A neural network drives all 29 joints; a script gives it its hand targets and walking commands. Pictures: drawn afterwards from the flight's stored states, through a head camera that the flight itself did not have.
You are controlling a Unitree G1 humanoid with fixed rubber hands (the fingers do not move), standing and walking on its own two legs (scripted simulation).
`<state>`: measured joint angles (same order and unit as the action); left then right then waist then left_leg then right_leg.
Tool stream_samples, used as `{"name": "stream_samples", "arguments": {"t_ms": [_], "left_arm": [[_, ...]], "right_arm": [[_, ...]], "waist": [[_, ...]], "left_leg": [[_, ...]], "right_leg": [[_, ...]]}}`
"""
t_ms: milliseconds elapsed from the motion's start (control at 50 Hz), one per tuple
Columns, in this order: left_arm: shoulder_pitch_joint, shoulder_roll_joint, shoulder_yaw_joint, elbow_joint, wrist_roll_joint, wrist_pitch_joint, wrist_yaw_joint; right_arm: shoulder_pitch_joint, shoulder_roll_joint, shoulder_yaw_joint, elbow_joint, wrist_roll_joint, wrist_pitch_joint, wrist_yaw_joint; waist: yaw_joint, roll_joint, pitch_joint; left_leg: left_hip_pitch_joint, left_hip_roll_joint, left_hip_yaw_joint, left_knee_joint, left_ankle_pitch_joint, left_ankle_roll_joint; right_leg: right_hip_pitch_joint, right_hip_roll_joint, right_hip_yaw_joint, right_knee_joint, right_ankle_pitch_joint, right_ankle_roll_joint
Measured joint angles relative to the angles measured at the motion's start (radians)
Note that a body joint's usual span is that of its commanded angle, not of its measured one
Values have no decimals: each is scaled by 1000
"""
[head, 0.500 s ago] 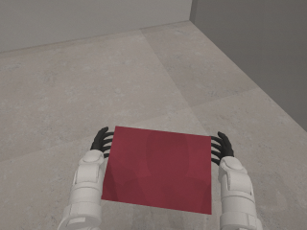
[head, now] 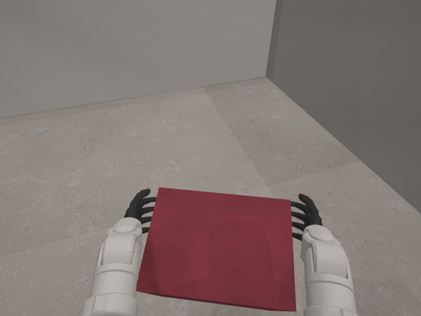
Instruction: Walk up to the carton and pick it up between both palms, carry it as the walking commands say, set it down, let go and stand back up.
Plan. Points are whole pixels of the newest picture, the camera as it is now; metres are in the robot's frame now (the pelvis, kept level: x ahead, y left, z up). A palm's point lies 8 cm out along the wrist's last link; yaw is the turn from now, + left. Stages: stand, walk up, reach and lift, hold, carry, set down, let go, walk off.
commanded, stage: reach and lift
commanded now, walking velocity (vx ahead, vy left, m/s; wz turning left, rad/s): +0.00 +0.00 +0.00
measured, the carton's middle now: (218, 253) +0.28 -0.04 -0.05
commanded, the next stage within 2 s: hold in 1.90 s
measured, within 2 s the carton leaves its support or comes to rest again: neither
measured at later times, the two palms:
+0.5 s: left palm (120, 233) +0.30 +0.15 +0.05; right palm (301, 226) +0.27 -0.19 +0.04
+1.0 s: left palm (116, 239) +0.29 +0.16 +0.04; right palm (297, 223) +0.28 -0.19 +0.05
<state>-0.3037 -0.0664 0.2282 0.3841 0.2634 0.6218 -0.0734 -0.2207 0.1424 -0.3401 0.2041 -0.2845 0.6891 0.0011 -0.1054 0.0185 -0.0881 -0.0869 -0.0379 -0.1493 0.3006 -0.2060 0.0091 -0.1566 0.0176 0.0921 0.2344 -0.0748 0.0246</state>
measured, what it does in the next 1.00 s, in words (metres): stands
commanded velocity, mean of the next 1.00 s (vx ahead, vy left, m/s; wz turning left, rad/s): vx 0.00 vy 0.00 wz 0.00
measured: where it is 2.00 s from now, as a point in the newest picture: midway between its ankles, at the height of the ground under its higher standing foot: outside the picture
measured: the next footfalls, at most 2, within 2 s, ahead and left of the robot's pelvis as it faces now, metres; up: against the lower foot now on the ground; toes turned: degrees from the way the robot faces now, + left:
none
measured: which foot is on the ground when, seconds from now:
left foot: down 0.00-1.00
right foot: down 0.00-1.00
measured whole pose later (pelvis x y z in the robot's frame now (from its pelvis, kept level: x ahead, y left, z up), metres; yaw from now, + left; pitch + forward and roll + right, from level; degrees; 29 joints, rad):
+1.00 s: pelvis +0.00 -0.01 +0.00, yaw -1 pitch -5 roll +0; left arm -0.23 -0.11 0.27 0.23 0.30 0.70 -0.07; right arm -0.23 0.14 -0.29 0.18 -0.31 0.73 0.03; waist -0.01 0.02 -0.02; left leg 0.02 -0.02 -0.13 0.26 -0.20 0.00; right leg -0.07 0.03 0.10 0.22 -0.08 0.01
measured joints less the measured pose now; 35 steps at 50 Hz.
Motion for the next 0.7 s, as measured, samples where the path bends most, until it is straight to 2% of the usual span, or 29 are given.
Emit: {"name": "stream_samples", "arguments": {"t_ms": [240, 700], "left_arm": [[25, -9, -1, -65, 20, 70, -4], [28, -23, 42, -107, 39, 70, -7]], "right_arm": [[-4, 1, 26, -22, -24, 61, 7], [-29, 6, 41, -10, -37, 40, 17]], "waist": [[34, -3, 31], [77, 0, 66]], "left_leg": [[81, 4, 4, -37, 10, 0], [87, 15, 16, -40, 15, -10]], "right_leg": [[76, 0, -1, -26, 4, -3], [73, 10, 3, -15, 7, -13]]}}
